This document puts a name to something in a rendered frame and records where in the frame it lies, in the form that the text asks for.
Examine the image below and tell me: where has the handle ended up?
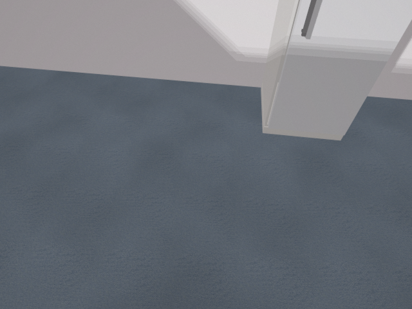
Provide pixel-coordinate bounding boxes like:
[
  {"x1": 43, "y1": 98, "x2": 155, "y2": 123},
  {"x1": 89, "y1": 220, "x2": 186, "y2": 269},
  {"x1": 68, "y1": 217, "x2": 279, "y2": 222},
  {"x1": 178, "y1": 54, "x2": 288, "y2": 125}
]
[{"x1": 301, "y1": 0, "x2": 316, "y2": 37}]

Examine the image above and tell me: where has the fridge door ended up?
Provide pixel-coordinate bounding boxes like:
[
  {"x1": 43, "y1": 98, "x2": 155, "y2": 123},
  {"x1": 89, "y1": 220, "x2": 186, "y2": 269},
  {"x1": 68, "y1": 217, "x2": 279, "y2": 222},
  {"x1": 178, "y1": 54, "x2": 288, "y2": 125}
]
[{"x1": 268, "y1": 0, "x2": 412, "y2": 135}]

